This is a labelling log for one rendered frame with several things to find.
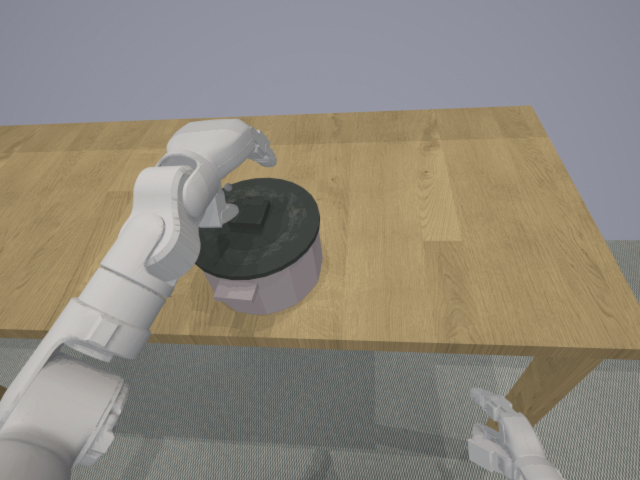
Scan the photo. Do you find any left robot forearm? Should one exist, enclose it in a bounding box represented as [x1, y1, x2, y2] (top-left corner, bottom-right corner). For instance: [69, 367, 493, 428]
[0, 149, 219, 430]

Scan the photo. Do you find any left robot hand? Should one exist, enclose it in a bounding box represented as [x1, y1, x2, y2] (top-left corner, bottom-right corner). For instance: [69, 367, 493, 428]
[166, 119, 277, 228]

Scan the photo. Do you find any table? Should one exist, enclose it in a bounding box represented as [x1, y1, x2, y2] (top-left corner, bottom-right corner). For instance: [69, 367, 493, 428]
[0, 105, 640, 464]

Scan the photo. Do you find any pot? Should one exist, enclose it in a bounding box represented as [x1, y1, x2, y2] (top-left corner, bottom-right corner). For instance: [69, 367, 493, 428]
[203, 232, 323, 315]

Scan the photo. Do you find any right robot hand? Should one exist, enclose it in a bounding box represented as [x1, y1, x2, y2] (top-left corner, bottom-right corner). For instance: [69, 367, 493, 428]
[468, 387, 547, 480]

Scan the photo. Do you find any lid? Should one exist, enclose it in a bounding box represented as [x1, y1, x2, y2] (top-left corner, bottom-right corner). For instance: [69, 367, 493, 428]
[195, 178, 320, 280]

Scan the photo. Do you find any right robot forearm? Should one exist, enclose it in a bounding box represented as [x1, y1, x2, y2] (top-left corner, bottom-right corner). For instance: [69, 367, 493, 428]
[512, 456, 566, 480]

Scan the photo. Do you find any knob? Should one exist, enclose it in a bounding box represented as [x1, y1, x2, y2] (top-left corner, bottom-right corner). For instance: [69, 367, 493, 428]
[227, 199, 271, 230]

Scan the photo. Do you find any robot left upper arm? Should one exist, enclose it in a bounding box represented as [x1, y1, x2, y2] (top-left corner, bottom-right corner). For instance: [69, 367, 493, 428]
[0, 350, 130, 480]

